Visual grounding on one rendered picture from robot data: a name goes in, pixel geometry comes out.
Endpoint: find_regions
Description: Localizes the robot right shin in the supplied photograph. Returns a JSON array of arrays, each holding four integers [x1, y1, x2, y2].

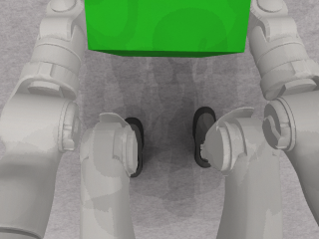
[[200, 107, 280, 169]]

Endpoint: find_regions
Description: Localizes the right robot upper arm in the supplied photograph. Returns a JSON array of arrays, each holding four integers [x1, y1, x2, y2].
[[262, 90, 319, 226]]

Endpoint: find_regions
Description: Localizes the left robot upper arm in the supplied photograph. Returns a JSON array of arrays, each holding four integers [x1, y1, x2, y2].
[[0, 92, 82, 239]]

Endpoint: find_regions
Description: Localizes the right robot forearm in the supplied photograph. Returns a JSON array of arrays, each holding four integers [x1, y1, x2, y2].
[[246, 0, 319, 102]]

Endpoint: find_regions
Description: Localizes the left robot forearm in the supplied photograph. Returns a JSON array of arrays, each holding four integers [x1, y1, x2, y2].
[[0, 0, 88, 146]]

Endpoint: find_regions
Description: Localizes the carton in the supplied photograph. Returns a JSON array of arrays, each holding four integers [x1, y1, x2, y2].
[[84, 0, 251, 58]]

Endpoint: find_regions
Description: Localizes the left robot thigh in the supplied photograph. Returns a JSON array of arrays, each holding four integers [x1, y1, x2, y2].
[[80, 122, 138, 239]]

